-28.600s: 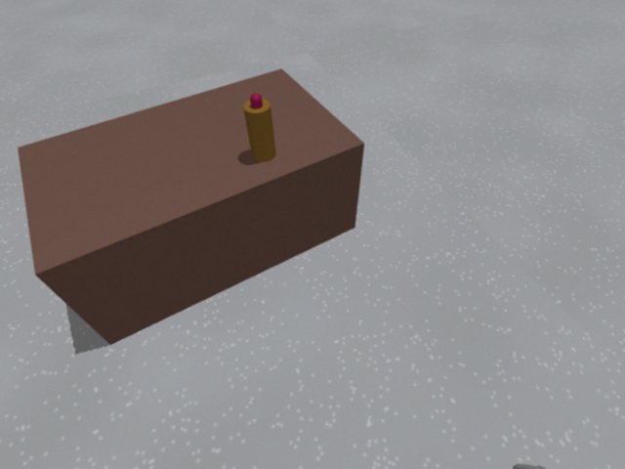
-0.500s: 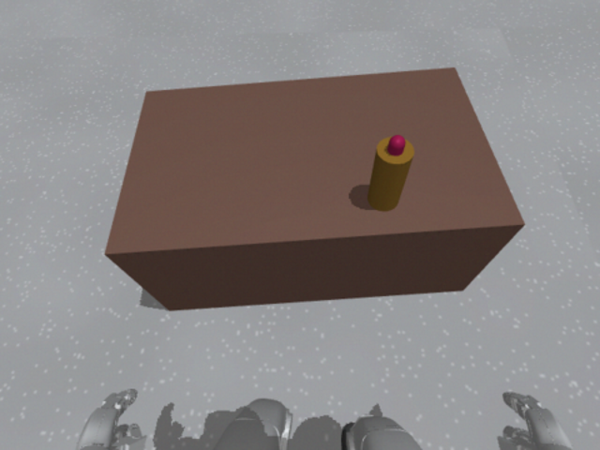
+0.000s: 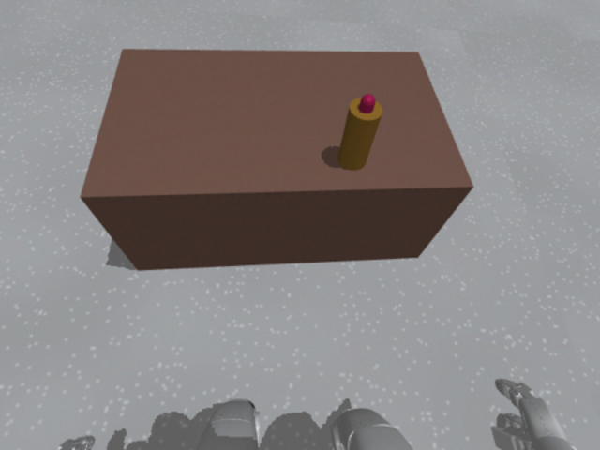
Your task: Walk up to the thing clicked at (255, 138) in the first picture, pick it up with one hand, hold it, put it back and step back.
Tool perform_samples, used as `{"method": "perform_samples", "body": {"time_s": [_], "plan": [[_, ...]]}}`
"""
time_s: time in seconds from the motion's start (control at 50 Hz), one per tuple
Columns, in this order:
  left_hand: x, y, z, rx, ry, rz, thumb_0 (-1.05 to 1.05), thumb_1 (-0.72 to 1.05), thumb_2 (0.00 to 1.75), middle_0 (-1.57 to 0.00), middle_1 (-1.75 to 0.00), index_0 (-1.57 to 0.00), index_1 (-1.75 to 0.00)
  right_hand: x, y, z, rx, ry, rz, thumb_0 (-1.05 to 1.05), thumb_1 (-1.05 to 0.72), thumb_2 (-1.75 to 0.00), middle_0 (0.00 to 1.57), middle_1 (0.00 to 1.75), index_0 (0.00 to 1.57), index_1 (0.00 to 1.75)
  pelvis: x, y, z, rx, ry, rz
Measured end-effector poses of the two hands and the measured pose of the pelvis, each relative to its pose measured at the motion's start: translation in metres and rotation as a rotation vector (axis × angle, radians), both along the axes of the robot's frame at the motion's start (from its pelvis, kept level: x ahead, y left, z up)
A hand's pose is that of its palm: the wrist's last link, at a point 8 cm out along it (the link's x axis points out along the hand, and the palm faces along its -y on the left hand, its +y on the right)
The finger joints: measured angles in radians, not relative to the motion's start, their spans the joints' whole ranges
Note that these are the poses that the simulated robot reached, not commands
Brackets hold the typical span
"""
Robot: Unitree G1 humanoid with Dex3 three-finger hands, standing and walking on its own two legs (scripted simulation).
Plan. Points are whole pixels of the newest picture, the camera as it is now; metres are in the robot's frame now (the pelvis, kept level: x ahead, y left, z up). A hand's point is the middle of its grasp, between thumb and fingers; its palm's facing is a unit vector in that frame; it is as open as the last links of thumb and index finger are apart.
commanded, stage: step back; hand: right
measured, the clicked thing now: (359, 130) +0.81 -0.14 -0.20
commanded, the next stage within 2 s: none
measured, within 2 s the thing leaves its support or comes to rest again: neither
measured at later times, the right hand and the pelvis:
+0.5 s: hand out of the picture -0.07 -0.30 -0.16, palm faces -0.16 +0.91 -0.38, open 7.4 cm; pelvis -0.15 -0.05 -0.01, yaw +5 degrees
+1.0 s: hand out of the picture -0.16 -0.36 -0.16, palm faces -0.16 +0.92 -0.35, open 7.4 cm; pelvis -0.28 -0.10 +0.00, yaw +6 degrees
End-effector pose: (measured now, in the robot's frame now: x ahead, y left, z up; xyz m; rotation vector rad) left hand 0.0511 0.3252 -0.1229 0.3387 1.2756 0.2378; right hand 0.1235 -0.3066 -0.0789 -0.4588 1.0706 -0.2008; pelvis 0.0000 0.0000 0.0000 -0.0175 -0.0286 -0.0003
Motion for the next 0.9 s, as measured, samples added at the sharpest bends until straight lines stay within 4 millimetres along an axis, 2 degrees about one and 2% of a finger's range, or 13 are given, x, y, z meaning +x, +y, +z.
{"method": "perform_samples", "body": {"time_s": [0.1,0.16,0.22,0.34,0.42,0.48,0.56,0.64,0.7,0.76,0.82,0.9], "plan": [[-0.036,-0.025,0.000,0.027,0.005,-0.018,0.01,0.91,0.90,-0.20,-0.30,-0.20,-0.30,-0.025,-0.030,-0.024,0.031,-0.038,-0.009,0.01,-0.90,-0.90,0.21,0.31,0.20,0.30,-0.038,-0.023,-0.015,-0.009,-0.026,-0.017],[-0.060,-0.044,0.012,0.025,-0.017,-0.007,0.01,0.91,0.90,-0.20,-0.30,-0.20,-0.30,-0.049,-0.040,-0.033,0.057,-0.012,-0.037,0.01,-0.90,-0.90,0.21,0.30,0.20,0.30,-0.055,-0.033,-0.012,-0.002,-0.031,0.008],[-0.076,-0.053,0.027,0.036,-0.026,0.001,0.01,0.91,0.90,-0.20,-0.30,-0.20,-0.30,-0.075,-0.044,-0.032,0.085,0.025,-0.053,0.01,-0.91,-0.90,0.21,0.30,0.20,0.30,-0.066,-0.039,0.000,0.057,-0.014,-0.008],[-0.076,-0.055,0.038,0.075,-0.106,-0.018,0.01,0.90,0.90,-0.20,-0.30,-0.20,-0.30,-0.133,-0.050,-0.039,0.076,0.118,-0.040,0.01,-0.91,-0.90,0.21,0.30,0.20,0.30,-0.098,-0.045,0.002,0.049,0.022,0.042],[-0.077,-0.049,0.027,0.076,-0.191,-0.011,0.01,0.90,0.90,-0.20,-0.30,-0.20,-0.30,-0.165,-0.045,-0.046,0.053,0.179,0.004,0.01,-0.91,-0.90,0.21,0.30,0.20,0.30,-0.125,-0.046,-0.010,0.028,0.017,0.102],[-0.087,-0.049,0.015,0.052,-0.218,0.008,0.01,0.90,0.90,-0.20,-0.30,-0.20,-0.30,-0.186,-0.039,-0.044,0.051,0.199,0.014,0.01,-0.91,-0.90,0.21,0.30,0.20,0.30,-0.146,-0.049,-0.012,0.075,-0.012,0.096],[-0.116,-0.066,0.014,0.007,-0.176,0.021,0.01,0.91,0.90,-0.20,-0.30,-0.20,-0.30,-0.201,-0.041,-0.030,0.053,0.166,0.028,0.01,-0.90,-0.90,0.21,0.30,0.20,0.30,-0.166,-0.055,-0.003,0.018,-0.012,0.109],[-0.151,-0.079,0.015,-0.008,-0.150,0.026,0.01,0.91,0.90,-0.20,-0.30,-0.20,-0.30,-0.201,-0.055,-0.021,0.042,0.100,0.037,0.01,-0.90,-0.90,0.21,0.31,0.20,0.30,-0.187,-0.066,0.001,0.003,0.006,0.086],[-0.181,-0.088,0.013,0.010,-0.127,0.020,0.01,0.91,0.90,-0.20,-0.30,-0.20,-0.30,-0.197,-0.069,-0.023,0.043,0.044,0.051,0.01,-0.90,-0.90,0.21,0.31,0.20,0.30,-0.206,-0.078,-0.004,0.011,0.012,0.065],[-0.214,-0.099,0.009,0.045,-0.099,0.018,0.01,0.91,0.90,-0.20,-0.30,-0.20,-0.30,-0.198,-0.085,-0.034,0.060,-0.005,0.054,0.01,-0.90,-0.90,0.21,0.31,0.20,0.30,-0.229,-0.091,-0.013,-0.006,-0.007,0.052],[-0.250,-0.111,0.016,0.053,-0.069,0.029,0.01,0.91,0.90,-0.20,-0.30,-0.20,-0.30,-0.211,-0.091,-0.038,0.079,-0.003,0.040,0.01,-0.91,-0.90,0.21,0.30,0.20,0.30,-0.245,-0.098,-0.011,-0.009,-0.015,0.064],[-0.288,-0.112,0.031,0.081,-0.039,0.062,0.01,0.90,0.90,-0.20,-0.30,-0.20,-0.30,-0.239,-0.093,-0.036,0.110,0.027,0.033,0.01,-0.91,-0.90,0.21,0.30,0.20,0.30,-0.260,-0.102,0.000,0.042,0.000,0.062]]}}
